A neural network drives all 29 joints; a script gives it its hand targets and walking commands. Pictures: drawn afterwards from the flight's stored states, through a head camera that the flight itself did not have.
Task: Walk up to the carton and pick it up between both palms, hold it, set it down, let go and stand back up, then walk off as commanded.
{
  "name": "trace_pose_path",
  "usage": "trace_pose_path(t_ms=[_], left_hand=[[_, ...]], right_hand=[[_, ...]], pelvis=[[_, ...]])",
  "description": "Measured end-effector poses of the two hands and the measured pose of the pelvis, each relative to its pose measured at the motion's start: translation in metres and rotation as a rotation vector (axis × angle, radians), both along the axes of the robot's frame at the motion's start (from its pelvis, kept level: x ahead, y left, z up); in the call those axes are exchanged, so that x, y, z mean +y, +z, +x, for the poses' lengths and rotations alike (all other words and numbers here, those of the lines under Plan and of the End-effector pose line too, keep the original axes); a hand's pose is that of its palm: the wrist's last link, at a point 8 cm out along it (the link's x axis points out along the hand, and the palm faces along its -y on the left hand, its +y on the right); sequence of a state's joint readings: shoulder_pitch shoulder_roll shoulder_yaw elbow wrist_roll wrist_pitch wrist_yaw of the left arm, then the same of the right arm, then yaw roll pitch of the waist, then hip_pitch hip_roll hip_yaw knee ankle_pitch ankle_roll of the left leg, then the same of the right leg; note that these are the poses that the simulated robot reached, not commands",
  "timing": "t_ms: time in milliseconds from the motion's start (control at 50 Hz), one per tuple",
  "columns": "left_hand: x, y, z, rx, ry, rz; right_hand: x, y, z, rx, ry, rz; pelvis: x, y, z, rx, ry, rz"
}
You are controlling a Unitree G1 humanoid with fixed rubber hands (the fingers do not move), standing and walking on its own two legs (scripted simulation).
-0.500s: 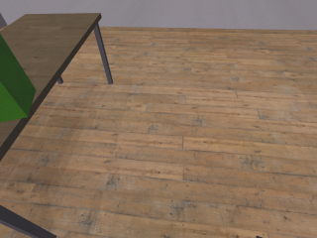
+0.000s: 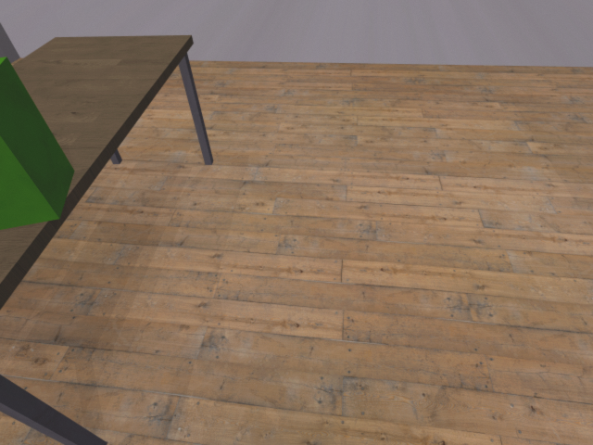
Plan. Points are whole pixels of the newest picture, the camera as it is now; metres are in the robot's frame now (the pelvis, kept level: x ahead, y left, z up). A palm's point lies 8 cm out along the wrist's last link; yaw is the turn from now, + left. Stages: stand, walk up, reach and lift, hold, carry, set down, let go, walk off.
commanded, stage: walk up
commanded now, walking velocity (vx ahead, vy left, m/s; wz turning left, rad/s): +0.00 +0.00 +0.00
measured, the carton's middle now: out of the picture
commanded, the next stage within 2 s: none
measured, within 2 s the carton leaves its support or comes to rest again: neither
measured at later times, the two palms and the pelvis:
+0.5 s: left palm out of the picture +0.04 +0.37 -0.13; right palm out of the picture +0.14 -0.21 -0.09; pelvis +0.01 +0.06 -0.01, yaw +12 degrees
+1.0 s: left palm out of the picture +0.13 +0.34 -0.10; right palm (479, 381) +0.25 -0.24 -0.09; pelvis +0.11 +0.02 +0.01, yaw +19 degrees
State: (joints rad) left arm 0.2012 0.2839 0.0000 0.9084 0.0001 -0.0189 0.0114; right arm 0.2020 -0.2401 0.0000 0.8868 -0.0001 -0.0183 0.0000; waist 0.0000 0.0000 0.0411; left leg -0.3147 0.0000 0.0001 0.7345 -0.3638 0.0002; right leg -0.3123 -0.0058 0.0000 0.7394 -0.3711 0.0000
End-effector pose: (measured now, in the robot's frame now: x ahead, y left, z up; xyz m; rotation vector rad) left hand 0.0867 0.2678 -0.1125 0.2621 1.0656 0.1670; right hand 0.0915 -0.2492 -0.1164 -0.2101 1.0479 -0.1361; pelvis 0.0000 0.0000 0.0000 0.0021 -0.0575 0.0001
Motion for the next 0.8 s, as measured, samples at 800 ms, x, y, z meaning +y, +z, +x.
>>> trace_pose_path(t_ms=[800], left_hand=[[0.103,0.003,0.014,-0.049,0.181,-0.034]], right_hand=[[0.03,0.047,0.105,0.075,0.286,-0.171]], pelvis=[[0.058,0.012,0.065,-0.004,0.265,-0.013]])
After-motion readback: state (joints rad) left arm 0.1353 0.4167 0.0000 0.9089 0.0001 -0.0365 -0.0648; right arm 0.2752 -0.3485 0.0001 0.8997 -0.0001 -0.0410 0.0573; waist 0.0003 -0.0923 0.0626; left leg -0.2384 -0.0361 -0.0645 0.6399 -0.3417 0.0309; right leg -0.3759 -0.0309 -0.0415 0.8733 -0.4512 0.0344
